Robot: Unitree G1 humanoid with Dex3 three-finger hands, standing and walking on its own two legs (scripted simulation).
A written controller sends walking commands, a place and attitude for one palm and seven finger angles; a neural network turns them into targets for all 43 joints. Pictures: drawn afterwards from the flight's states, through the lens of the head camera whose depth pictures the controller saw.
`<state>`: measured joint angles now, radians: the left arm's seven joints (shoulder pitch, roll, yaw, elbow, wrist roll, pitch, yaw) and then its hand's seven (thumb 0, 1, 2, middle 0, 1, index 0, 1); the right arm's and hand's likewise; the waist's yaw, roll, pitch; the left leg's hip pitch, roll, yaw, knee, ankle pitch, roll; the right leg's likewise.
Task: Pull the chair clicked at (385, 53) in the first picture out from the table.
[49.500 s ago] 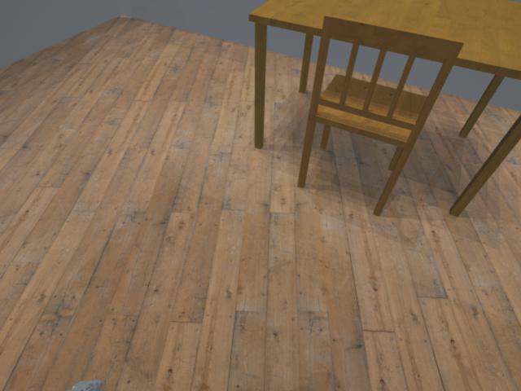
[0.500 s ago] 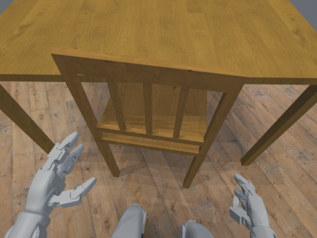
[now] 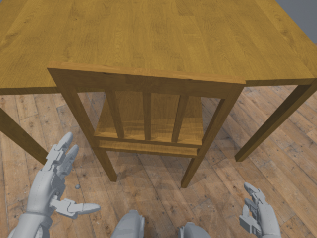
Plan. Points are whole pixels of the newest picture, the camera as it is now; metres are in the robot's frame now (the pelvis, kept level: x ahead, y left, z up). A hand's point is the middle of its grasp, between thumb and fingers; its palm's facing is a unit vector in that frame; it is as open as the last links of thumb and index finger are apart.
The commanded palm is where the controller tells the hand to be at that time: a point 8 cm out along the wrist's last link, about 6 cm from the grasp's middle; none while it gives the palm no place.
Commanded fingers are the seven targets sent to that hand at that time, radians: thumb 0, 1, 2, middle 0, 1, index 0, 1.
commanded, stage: raise the hand toward the chair's back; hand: left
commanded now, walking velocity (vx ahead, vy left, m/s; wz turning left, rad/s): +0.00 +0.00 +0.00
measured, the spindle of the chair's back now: (147, 118) +0.45 +0.06 -0.01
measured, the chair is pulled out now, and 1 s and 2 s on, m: -0.08 -0.08 -0.08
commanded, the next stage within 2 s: aim the fingers beside a spindle in 0.98 s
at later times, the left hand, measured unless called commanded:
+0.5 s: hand (65, 176) +0.24 +0.22 +0.05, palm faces -0.03 -1.00 -0.06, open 16.9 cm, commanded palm +0.22 +0.27 +0.06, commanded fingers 0.00 -0.50 0.30 -0.06 -0.08 -0.06 -0.08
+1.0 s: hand (72, 171) +0.25 +0.21 +0.05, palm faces -0.02 -1.00 -0.07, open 16.9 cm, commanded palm +0.23 +0.26 +0.06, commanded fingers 0.00 -0.50 0.30 -0.06 -0.08 -0.06 -0.08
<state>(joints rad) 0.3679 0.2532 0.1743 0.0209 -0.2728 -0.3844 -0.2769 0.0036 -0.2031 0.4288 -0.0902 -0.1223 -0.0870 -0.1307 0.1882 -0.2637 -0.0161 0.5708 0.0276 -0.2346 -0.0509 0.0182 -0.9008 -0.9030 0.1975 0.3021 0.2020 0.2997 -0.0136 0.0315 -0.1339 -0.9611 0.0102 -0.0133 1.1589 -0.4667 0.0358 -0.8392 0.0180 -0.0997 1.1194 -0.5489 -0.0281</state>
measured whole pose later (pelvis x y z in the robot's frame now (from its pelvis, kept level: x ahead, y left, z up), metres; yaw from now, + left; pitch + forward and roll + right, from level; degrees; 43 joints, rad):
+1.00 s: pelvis +0.01 +0.00 +0.01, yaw +0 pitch +14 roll -3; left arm 0.28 0.28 0.21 0.10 -0.28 -0.35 -0.30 -0.01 -0.50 0.30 -0.06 -0.08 -0.06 -0.08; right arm 0.21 -0.26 0.03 0.56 0.03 -0.20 -0.04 0.02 -0.90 -0.90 0.20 0.30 0.20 0.30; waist -0.02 0.05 -0.13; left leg -0.89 0.01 -0.01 1.09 -0.45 0.04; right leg -0.76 0.02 -0.10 1.04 -0.53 -0.02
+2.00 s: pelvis +0.00 -0.01 -0.01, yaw +0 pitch +18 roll -2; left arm 0.16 0.21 0.07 0.15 -0.20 -0.39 -0.17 -0.01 -0.50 0.30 -0.06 -0.08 -0.06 -0.08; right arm 0.20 -0.26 0.03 0.53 0.01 -0.15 -0.02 0.02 -0.90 -0.90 0.20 0.30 0.20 0.30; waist -0.02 0.05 -0.16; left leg -1.03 0.01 0.00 1.20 -0.49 0.03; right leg -0.92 0.02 -0.09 1.19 -0.58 -0.04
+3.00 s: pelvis +0.00 -0.01 -0.03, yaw -1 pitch +20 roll -2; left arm 0.05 0.19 0.03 0.22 -0.16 -0.41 -0.09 -0.01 -0.50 0.30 -0.06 -0.08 -0.06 -0.08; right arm 0.18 -0.25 0.02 0.52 0.01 -0.06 0.00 0.01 -0.90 -0.90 0.20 0.30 0.20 0.30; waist -0.03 0.04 -0.16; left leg -1.13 0.02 -0.01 1.28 -0.51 0.03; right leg -1.02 0.02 -0.09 1.27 -0.61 -0.04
